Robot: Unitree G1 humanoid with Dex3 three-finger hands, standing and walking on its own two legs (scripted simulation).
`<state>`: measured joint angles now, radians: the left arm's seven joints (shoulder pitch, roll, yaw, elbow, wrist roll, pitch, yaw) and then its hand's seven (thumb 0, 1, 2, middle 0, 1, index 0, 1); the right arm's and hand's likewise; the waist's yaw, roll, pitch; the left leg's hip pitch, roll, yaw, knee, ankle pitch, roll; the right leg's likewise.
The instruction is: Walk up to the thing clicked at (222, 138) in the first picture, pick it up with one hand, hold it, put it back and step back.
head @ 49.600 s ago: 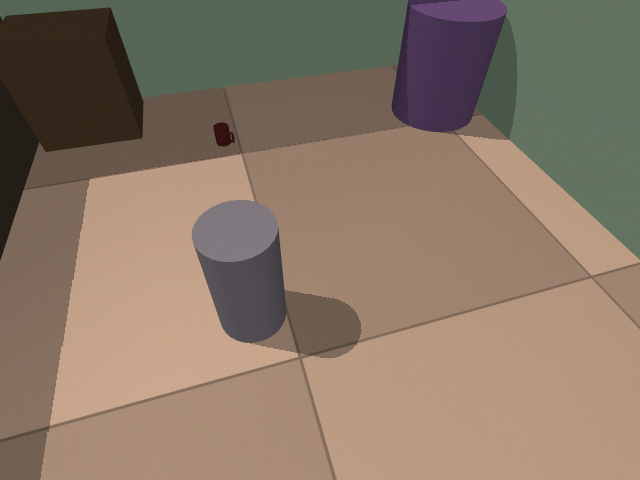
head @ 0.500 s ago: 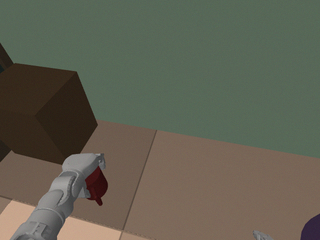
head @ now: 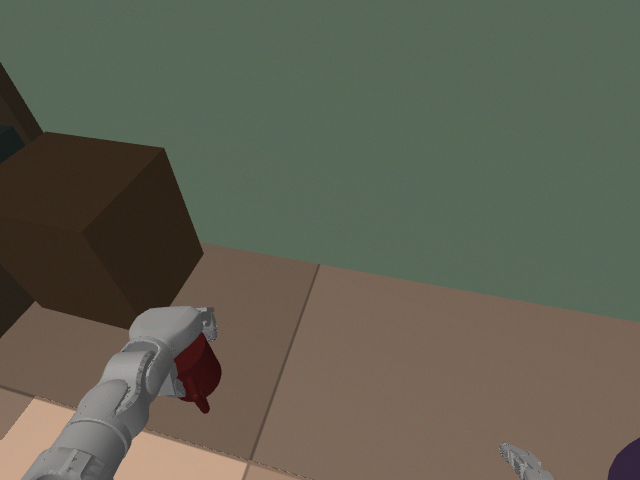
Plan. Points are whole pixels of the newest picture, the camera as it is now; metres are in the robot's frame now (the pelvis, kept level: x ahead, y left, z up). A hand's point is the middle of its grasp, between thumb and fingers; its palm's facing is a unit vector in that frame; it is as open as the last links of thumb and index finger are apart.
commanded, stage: hold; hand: left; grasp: from above
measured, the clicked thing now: (190, 372) +0.30 +0.21 -0.07
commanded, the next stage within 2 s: crouch in 0.40 s
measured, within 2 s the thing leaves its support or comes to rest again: neither
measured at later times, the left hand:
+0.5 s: hand (174, 359) +0.30 +0.23 -0.03, palm faces -0.46 -0.05 -0.89, open 10.3 cm
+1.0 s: hand (187, 380) +0.32 +0.24 -0.14, palm faces -0.46 +0.02 -0.89, open 10.5 cm
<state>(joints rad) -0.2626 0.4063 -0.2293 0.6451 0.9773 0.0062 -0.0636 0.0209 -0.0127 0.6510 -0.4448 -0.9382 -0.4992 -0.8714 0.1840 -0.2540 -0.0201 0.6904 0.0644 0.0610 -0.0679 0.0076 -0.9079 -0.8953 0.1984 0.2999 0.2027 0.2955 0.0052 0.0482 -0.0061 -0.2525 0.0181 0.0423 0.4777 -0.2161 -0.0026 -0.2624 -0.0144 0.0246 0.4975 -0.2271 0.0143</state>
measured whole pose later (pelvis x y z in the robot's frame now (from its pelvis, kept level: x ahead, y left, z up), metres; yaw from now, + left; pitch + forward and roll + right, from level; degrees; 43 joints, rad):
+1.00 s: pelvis -0.01 +0.00 -0.04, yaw +1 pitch +12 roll -1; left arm -0.46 0.41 -0.17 1.06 1.15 -0.11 0.24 0.01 -0.09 0.79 -0.42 -1.00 -0.47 -0.95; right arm 0.22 -0.27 -0.06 0.72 0.01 0.05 -0.02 0.00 -0.90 -0.90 0.20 0.30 0.20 0.30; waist -0.06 0.00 -0.07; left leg -0.72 0.03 0.01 0.87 -0.36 0.00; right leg -0.70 -0.01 0.00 0.85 -0.36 0.02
